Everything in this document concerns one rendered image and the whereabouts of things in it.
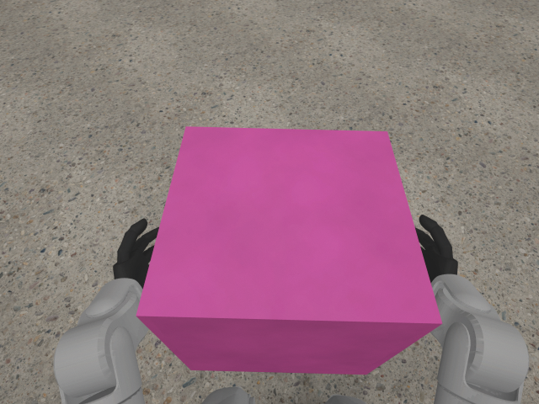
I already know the right robot forearm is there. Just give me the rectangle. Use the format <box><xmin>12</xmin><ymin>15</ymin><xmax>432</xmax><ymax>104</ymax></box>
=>
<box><xmin>430</xmin><ymin>274</ymin><xmax>529</xmax><ymax>404</ymax></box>

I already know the left robot forearm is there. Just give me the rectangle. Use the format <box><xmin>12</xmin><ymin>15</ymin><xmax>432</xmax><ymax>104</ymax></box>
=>
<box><xmin>53</xmin><ymin>278</ymin><xmax>149</xmax><ymax>404</ymax></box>

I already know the left robot thigh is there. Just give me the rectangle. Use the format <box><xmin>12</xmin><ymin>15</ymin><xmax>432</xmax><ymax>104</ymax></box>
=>
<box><xmin>201</xmin><ymin>387</ymin><xmax>255</xmax><ymax>404</ymax></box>

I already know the left robot hand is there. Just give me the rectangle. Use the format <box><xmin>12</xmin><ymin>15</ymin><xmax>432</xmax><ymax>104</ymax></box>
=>
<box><xmin>113</xmin><ymin>218</ymin><xmax>159</xmax><ymax>288</ymax></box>

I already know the carton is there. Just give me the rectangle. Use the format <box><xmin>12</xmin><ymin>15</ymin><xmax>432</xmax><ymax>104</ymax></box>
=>
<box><xmin>136</xmin><ymin>126</ymin><xmax>442</xmax><ymax>375</ymax></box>

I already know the right robot hand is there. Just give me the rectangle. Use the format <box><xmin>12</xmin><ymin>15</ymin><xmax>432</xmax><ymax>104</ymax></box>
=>
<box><xmin>415</xmin><ymin>215</ymin><xmax>458</xmax><ymax>283</ymax></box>

